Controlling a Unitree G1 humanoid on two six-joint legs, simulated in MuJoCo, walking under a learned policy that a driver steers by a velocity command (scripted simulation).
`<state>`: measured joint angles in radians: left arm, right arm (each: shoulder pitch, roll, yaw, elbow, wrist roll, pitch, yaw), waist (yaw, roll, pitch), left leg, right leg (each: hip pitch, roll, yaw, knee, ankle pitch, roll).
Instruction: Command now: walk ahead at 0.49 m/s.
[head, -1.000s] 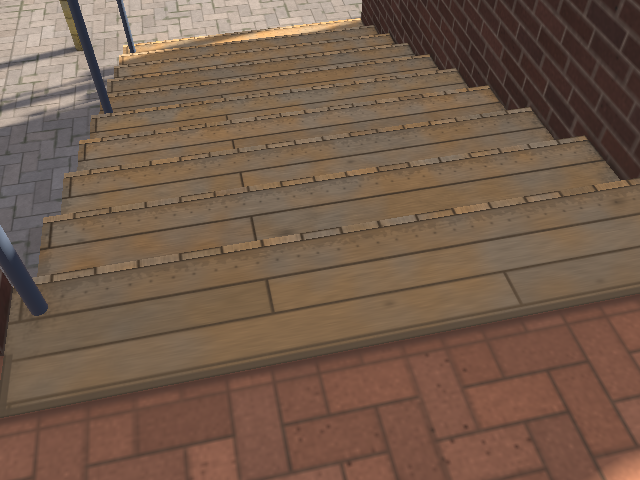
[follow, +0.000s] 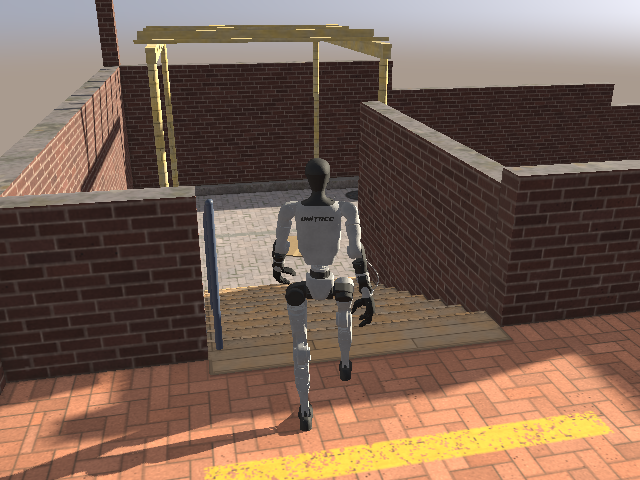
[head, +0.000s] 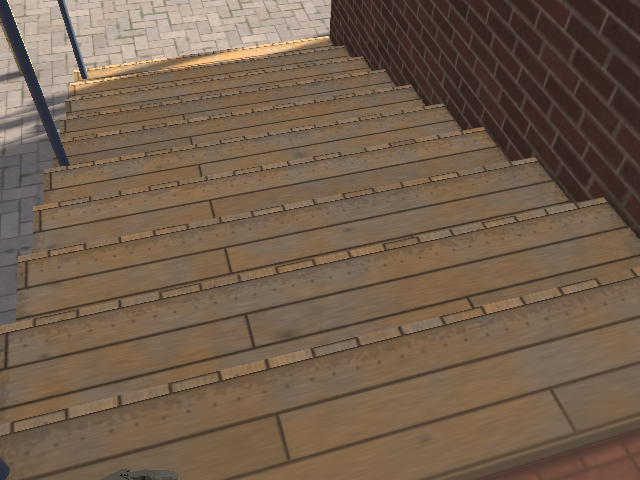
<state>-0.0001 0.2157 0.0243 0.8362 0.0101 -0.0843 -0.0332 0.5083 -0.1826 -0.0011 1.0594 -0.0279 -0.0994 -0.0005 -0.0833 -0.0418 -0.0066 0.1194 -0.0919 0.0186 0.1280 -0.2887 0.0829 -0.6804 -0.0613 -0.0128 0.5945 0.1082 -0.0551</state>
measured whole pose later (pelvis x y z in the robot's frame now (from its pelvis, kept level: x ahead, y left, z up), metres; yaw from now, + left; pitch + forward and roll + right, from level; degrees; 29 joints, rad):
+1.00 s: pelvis +0.57 +0.04 +0.01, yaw +0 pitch +2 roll +1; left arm 0.08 0.16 0.03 0.89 0.09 -0.06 -0.06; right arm 0.54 -0.11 -0.01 1.10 -0.08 -0.13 0.06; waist -0.09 -0.03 -0.01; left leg -0.10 -0.08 0.05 0.26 -0.19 0.08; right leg -0.71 -0.10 0.03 0.81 0.11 -0.05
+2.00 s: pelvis +1.13 +0.00 -0.25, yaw -1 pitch +1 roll -6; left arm 0.65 0.12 0.01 1.08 0.04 -0.07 0.01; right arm 0.02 -0.20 0.00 0.85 -0.03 -0.07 0.07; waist 0.17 0.07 0.03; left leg -0.49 0.14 -0.01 0.40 0.34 0.07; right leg 0.01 -0.04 -0.09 0.92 -0.89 0.05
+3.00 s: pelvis +1.33 +0.01 -0.28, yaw -1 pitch +1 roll +0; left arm 0.20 0.20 0.06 1.04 0.01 -0.07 -0.08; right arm 0.25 -0.18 -0.08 1.04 -0.01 -0.08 0.07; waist -0.01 0.00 0.01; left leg -0.20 0.04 0.10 0.56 -0.36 0.00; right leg -0.33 -0.02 -0.07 0.57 -0.26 -0.02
